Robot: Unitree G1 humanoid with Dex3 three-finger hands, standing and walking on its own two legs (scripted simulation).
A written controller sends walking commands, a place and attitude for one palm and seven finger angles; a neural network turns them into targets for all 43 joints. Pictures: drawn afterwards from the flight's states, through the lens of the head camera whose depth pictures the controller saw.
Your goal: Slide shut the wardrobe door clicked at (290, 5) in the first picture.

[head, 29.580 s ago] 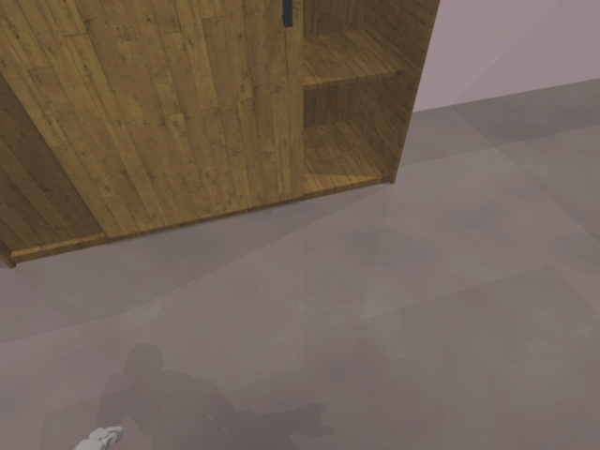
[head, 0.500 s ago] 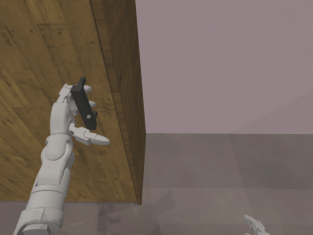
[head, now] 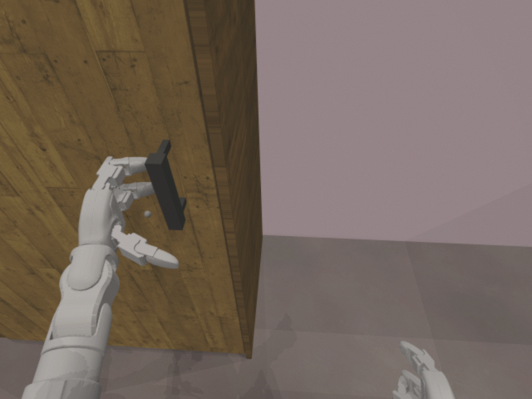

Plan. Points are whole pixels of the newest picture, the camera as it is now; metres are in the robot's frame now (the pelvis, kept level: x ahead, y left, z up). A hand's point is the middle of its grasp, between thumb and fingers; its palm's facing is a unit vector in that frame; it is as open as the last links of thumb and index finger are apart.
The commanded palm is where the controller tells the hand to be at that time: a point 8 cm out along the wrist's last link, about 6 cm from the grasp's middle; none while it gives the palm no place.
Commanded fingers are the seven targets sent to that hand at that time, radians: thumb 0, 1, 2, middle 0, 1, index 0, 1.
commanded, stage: slip the hand off the handle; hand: left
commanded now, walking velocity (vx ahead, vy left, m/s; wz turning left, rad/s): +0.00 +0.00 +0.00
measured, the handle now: (171, 185) +0.39 +0.19 +0.13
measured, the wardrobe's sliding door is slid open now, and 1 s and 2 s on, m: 0.00 0.00 0.00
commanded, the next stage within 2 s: draw the hand back to the body in 0.92 s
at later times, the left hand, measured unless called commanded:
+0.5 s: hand (126, 233) +0.30 +0.23 +0.12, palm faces +0.16 -0.98 -0.11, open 14.7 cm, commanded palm +0.25 +0.28 +0.13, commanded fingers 0.00 -0.55 0.20 -0.25 -1.15 -0.25 -1.15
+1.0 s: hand (94, 296) +0.20 +0.22 +0.13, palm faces +0.20 -0.97 -0.13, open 14.7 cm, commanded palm +0.17 +0.28 +0.13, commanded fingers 0.00 -0.55 0.20 -0.25 -1.15 -0.25 -1.15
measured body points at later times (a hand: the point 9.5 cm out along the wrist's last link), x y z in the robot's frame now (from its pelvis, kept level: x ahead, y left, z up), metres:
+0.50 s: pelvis -0.01 +0.02 +0.00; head -0.02 +0.01 +0.45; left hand +0.29 +0.28 +0.13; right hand +0.13 -0.23 -0.09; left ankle +0.01 +0.09 -0.73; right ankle -0.01 -0.07 -0.73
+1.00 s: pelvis -0.02 +0.01 +0.00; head -0.04 +0.00 +0.45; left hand +0.19 +0.27 +0.14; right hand +0.18 -0.20 -0.07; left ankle +0.01 +0.09 -0.73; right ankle -0.01 -0.07 -0.73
